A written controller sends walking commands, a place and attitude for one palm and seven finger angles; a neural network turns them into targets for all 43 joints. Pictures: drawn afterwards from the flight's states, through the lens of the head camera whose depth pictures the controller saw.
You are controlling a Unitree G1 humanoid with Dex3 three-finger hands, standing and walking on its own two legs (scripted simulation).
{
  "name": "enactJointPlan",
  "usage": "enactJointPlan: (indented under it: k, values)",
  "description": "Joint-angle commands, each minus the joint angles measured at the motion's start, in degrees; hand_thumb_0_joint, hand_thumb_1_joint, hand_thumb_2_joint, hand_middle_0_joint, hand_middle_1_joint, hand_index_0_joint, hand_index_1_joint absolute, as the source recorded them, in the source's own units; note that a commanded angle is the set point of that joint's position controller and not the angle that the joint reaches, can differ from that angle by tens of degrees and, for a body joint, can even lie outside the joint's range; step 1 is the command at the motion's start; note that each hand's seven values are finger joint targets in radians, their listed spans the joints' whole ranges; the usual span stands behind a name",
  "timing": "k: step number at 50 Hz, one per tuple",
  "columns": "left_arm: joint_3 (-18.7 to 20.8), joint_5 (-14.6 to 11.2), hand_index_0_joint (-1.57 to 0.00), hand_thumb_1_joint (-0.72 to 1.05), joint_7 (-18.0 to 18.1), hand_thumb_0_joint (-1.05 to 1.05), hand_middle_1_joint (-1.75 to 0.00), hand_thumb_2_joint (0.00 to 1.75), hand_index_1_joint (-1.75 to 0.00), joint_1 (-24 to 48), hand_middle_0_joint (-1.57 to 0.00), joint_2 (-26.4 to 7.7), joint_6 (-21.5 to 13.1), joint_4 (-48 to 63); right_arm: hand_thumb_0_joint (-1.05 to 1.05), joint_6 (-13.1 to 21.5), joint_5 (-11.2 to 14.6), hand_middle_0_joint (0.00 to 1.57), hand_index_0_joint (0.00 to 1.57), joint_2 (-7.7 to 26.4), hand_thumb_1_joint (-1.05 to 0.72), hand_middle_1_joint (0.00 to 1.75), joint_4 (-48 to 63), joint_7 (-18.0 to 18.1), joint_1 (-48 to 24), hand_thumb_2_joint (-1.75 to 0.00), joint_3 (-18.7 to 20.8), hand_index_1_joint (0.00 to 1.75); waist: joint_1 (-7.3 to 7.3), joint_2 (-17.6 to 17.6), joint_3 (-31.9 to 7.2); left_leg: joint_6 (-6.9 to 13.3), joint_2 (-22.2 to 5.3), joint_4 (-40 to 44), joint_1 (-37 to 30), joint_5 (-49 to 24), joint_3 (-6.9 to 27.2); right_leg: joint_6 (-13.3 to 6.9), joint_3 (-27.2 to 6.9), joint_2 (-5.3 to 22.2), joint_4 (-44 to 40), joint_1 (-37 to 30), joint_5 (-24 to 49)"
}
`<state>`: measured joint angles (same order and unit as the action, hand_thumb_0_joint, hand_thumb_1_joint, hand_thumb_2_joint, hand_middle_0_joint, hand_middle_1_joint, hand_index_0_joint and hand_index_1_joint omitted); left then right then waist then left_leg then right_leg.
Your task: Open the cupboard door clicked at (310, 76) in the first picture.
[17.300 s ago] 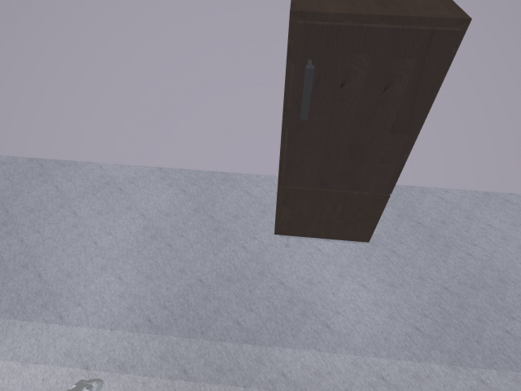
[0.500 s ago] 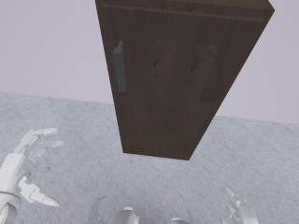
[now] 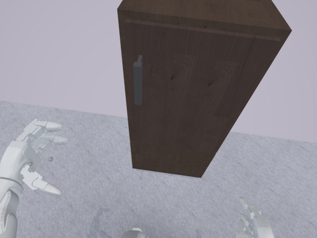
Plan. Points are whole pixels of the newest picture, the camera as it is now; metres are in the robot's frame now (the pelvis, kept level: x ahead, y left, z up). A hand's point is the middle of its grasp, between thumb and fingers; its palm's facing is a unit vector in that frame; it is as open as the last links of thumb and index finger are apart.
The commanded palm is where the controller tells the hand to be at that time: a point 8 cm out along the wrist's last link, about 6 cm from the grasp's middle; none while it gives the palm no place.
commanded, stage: raise the hand with hooked fingers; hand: left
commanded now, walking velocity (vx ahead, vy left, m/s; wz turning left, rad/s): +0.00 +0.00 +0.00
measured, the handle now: (139, 81) +0.56 +0.10 +0.07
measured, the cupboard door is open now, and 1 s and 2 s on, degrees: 0 0 0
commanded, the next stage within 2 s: move the hooked fingers beside the handle in 0.64 s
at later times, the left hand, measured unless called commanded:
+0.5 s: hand (53, 148) +0.29 +0.26 +0.08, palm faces -0.04 -1.00 -0.04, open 14.0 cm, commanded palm +0.27 +0.31 +0.08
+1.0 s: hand (68, 137) +0.32 +0.24 +0.08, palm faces -0.05 -1.00 -0.02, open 14.0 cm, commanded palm +0.31 +0.29 +0.08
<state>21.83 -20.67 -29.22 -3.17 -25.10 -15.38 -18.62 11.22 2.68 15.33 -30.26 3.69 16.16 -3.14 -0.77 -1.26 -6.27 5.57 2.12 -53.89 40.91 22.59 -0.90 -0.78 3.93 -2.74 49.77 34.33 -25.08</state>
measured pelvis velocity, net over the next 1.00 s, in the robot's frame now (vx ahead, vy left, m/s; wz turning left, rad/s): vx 0.00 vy -0.02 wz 0.00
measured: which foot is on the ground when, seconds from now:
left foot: down 0.00-1.00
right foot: down 0.00-1.00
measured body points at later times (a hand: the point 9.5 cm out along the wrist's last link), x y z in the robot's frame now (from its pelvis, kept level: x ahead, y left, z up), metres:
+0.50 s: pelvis +0.00 -0.01 +0.01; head +0.04 +0.01 +0.46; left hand +0.29 +0.32 +0.08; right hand +0.15 -0.27 -0.06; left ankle +0.04 +0.05 -0.69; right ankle +0.00 -0.12 -0.69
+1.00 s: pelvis +0.00 -0.02 +0.00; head +0.04 -0.01 +0.45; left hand +0.32 +0.29 +0.08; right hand +0.14 -0.28 -0.08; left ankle +0.04 +0.05 -0.69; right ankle +0.00 -0.12 -0.69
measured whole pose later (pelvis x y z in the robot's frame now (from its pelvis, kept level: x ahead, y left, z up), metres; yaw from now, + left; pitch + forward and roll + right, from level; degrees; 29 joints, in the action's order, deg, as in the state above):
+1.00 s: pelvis +0.00 -0.02 +0.00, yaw +0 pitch +10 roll -3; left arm 21.8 -18.6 -30.9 12.6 -26.5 -16.2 -34.7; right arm 8.3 3.1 16.4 -33.0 4.8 16.1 -3.1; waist -1.5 -1.0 -5.4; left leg 3.9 1.5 -52.2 40.4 21.4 -0.2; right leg -2.5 4.5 -3.4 49.1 34.4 -24.6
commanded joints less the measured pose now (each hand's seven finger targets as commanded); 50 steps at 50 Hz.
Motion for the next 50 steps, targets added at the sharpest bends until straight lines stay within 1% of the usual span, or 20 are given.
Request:
enactJointPlan:
  k: [1, 5, 7, 10, 11, 15, 20, 21, 23, 28, 29, 37, 40, 43, 44, 46, 47, 48, 49, 50]
  values:
    - [5.38, -1.49, -0.3, -0.5, -0.81, 0.0, -1.2, 0.3, -1.2, 13.98, -0.3, -13.9, -2.21, 8.5, 0.0, 2.56, 0.55, 0.2, 0.2, 10.24, -0.9, 0.3, 7.95, 0.87, -1.55, -0.9, 4.34, 0.3, -0.22, -5.34, -10.01, -5.95, -4.07, 13.55, -18.18, -6.47, 10.17, -1.85, -0.19, -0.23, -6.4, 4.3, 5.31]
    - [6.36, -1.56, -0.3, -0.5, -1.84, 0.0, -1.2, 0.3, -1.2, 17.6, -0.3, -15.75, -1.57, 5.83, 0.0, 2.15, 0.52, 0.2, 0.2, 10.54, -0.9, 0.3, 7.49, 1.3, -1.23, -0.9, 4.31, 0.3, -0.27, -4.11, -10.23, -5.42, -3.82, 13.7, -18.21, -6.21, 9.75, -1.99, -0.61, -0.19, -7.39, 3.02, 5.88]
    - [6.18, -1.38, -0.3, -0.5, -2.25, 0.0, -1.2, 0.3, -1.2, 19.5, -0.3, -16.1, -1.77, 6.23, 0.0, 2.13, 0.67, 0.2, 0.2, 10.43, -0.9, 0.3, 7.47, 1.33, -1.28, -0.9, 4.29, 0.3, -0.26, -6.53, -11.19, -5.68, -3.92, 13.94, -19.86, -7.33, 9.82, -1.99, -0.61, -0.08, -7.49, 3.23, 6.07]
    - [6.36, -1.55, -0.3, -0.5, -2.43, 0.0, -1.2, 0.3, -1.2, 16.72, -0.3, -15.61, -1.84, 5.05, 0.0, 2.14, 0.45, 0.2, 0.2, 10.38, -0.9, 0.3, 7.61, 0.97, -1.05, -0.9, 4.5, 0.3, 0.53, -6.13, -11.47, -5.92, -3.86, 13.89, -20.83, -10.38, 9.96, -2.25, -0.44, -0.23, -7.66, 2.56, 7.37]
    - [5.98, -1.62, -0.3, -0.5, -2.73, 0.0, -1.2, 0.3, -1.2, 15.62, -0.3, -15.12, -1.75, 5.1, 0.0, 2.08, 0.5, 0.2, 0.2, 10.27, -0.9, 0.3, 7.84, 0.75, -0.87, -0.9, 4.52, 0.3, 0.27, -5.15, -12.06, -5.68, -3.8, 13.51, -20.82, -12.03, 9.37, -1.99, -0.38, -0.23, -7.83, 2.2, 8.23]
    - [7.43, -1.74, -0.3, -0.5, -2.24, 0.0, -1.2, 0.3, -1.2, 16.4, -0.3, -16.6, -2.23, 5.81, 0.0, 1.75, 0.34, 0.2, 0.2, 10.46, -0.9, 0.3, 7.53, 0.45, -0.55, -0.9, 4.8, 0.3, 0.55, -5.36, -11.67, -5.64, -3.57, 12.86, -19.99, -13.89, 8.57, -2.16, -0.55, -0.33, -7.81, 1.27, 9.42]
    - [7.41, -1.87, -0.3, -0.5, -1.76, 0.0, -1.2, 0.3, -1.2, 16.99, -0.3, -16.28, -3.13, 5.91, 0.0, 1.4, 0.3, 0.2, 0.2, 10.34, -0.9, 0.3, 7.48, 0.42, -0.48, -0.9, 4.8, 0.3, 0.13, -5.41, -11.23, -5.09, -3.28, 12.58, -19.12, -12.61, 7.84, -2.03, -0.95, -0.32, -8.18, 1.08, 9.2]
    - [7.23, -1.8, -0.3, -0.5, -1.75, 0.0, -1.2, 0.3, -1.2, 16.87, -0.3, -16.14, -3.45, 6.57, 0.0, 1.41, 0.46, 0.2, 0.2, 10.27, -0.9, 0.3, 7.6, 0.43, -0.44, -0.9, 4.86, 0.3, -0.09, -5.17, -12.45, -5.04, -3.4, 12.44, -19.8, -13.49, 7.71, -1.83, -0.93, -0.37, -8.1, 1.15, 9.53]
    - [6.96, -1.58, -0.3, -0.5, -1.78, 0.0, -1.2, 0.3, -1.2, 16.69, -0.3, -16.03, -3.59, 6.51, 0.0, 1.39, 0.42, 0.2, 0.2, 10.18, -0.9, 0.3, 7.54, 0.41, -0.57, -0.9, 4.78, 0.3, -0.12, -6.54, -12.33, -4.95, -3.33, 12.44, -19.81, -12.86, 7.72, -1.74, -0.96, -0.23, -8.09, 1.54, 9.04]
    - [6.89, -1.99, -0.3, -0.5, -2.02, 0.0, -1.2, 0.3, -1.2, 16.76, -0.3, -15.77, -3.67, 5.5, 0.0, 1.28, 0.64, 0.2, 0.2, 10.02, -0.9, 0.3, 7.27, 0.74, -1.0, -0.9, 4.72, 0.3, -0.33, -4.79, -11.72, -4.3, -3.04, 12.21, -18.18, -11.36, 6.96, -1.6, -1.48, -0.24, -8.73, 0.39, 9.12]
    - [6.64, -1.74, -0.3, -0.5, -2.04, 0.0, -1.2, 0.3, -1.2, 17.25, -0.3, -16.01, -3.8, 6.08, 0.0, 1.32, 0.68, 0.2, 0.2, 10.08, -0.9, 0.3, 7.24, 0.75, -1.18, -0.9, 4.59, 0.3, -0.31, -6.29, -11.96, -4.18, -2.97, 12.13, -18.21, -11.09, 6.75, -1.61, -1.63, -0.12, -8.77, 0.47, 8.89]
    - [6.64, -2.01, -0.3, -0.5, -2.4, 0.0, -1.2, 0.3, -1.2, 17.07, -0.3, -15.51, -3.6, 3.92, 0.0, 1.15, 0.77, 0.2, 0.2, 9.78, -0.9, 0.3, 7.06, 0.93, -1.24, -0.9, 4.39, 0.3, -0.35, -4.04, -11.75, -3.63, -2.58, 11.34, -16.36, -11.35, 5.62, -1.44, -2.24, -0.09, -9.08, -1.06, 10.24]
    - [4.53, -1.59, -0.3, -0.5, -2.16, 0.0, -1.2, 0.3, -1.2, 25.16, -0.3, -14.89, -3.81, 2.06, 0.0, 0.94, 0.69, 0.2, 0.2, 10.0, -0.9, 0.3, 5.98, 1.47, -1.04, -0.9, 4.07, 0.3, -1.81, -3.87, -8.82, -3.54, -2.65, 11.2, -14.93, -7.57, 5.97, -1.49, -2.52, -0.09, -9.28, 1.12, 7.32]
    - [3.72, -0.66, -0.3, -0.5, -1.87, 0.0, -1.2, 0.3, -1.2, 28.55, -0.3, -15.05, -3.98, -0.58, 0.0, 0.74, 0.83, 0.2, 0.2, 10.08, -0.9, 0.3, 5.43, 1.79, -0.64, -0.9, 4.09, 0.3, -2.12, -3.96, -10.08, -3.39, -2.67, 11.17, -15.06, -5.68, 5.95, -1.27, -2.92, 0.25, -9.28, 1.87, 5.79]
    - [3.96, -0.22, -0.3, -0.5, -1.66, 0.0, -1.2, 0.3, -1.2, 30.58, -0.3, -16.05, -4.27, -0.96, 0.0, 0.7, 0.82, 0.2, 0.2, 10.17, -0.9, 0.3, 5.02, 1.9, -0.61, -0.9, 4.05, 0.3, -2.13, -4.74, -10.85, -3.39, -2.68, 11.11, -15.17, -5.71, 6.02, -1.33, -3.06, 0.46, -9.17, 1.67, 5.74]
    - [5.2, 0.25, -0.3, -0.5, -1.42, 0.0, -1.2, 0.3, -1.2, 31.07, -0.3, -17.52, -4.17, -3.91, 0.0, 0.22, 0.7, 0.2, 0.2, 10.23, -0.9, 0.3, 4.81, 1.85, -0.13, -0.9, 3.94, 0.3, -1.66, -2.78, -11.56, -3.25, -2.58, 10.58, -13.88, -6.67, 5.61, -1.35, -3.56, 0.35, -9.07, 0.2, 6.35]
    - [4.22, 0.67, -0.3, -0.5, -1.39, 0.0, -1.2, 0.3, -1.2, 33.76, -0.3, -17.34, -4.34, -4.28, 0.0, 0.04, 0.77, 0.2, 0.2, 10.27, -0.9, 0.3, 4.56, 1.92, -0.24, -0.9, 3.85, 0.3, -2.07, -3.55, -11.72, -3.25, -2.6, 10.47, -13.81, -6.74, 5.55, -1.31, -3.62, 0.48, -8.84, 0.49, 6.45]
    - [3.85, 0.75, -0.3, -0.5, -1.37, 0.0, -1.2, 0.3, -1.2, 33.64, -0.3, -16.68, -4.36, -4.83, 0.0, -0.05, 0.81, 0.2, 0.2, 9.96, -0.9, 0.3, 4.65, 1.74, -0.22, -0.9, 3.89, 0.3, -1.7, -5.08, -12.59, -3.24, -2.5, 10.33, -14.23, -6.81, 5.21, -1.27, -3.83, 0.6, -8.91, 0.4, 6.43]
    - [4.19, 0.73, -0.3, -0.5, -1.29, 0.0, -1.2, 0.3, -1.2, 34.54, -0.3, -17.21, -4.46, -5.27, 0.0, -0.23, 0.87, 0.2, 0.2, 10.03, -0.9, 0.3, 4.59, 1.72, -0.11, -0.9, 3.96, 0.3, -1.95, -3.99, -12.55, -3.2, -2.58, 10.27, -14.06, -6.83, 5.23, -1.19, -3.77, 0.58, -8.9, 0.28, 6.61]
    - [5.56, 0.8, -0.3, -0.5, -1.15, 0.0, -1.2, 0.3, -1.2, 34.14, -0.3, -18.84, -4.52, -6.51, 0.0, -0.63, 0.76, 0.2, 0.2, 10.36, -0.9, 0.3, 4.43, 1.71, 0.27, -0.9, 4.02, 0.3, -1.16, -3.83, -13.34, -3.32, -2.59, 9.9, -13.43, -7.35, 5.14, -1.5, -4.07, 0.43, -8.66, -0.88, 6.84]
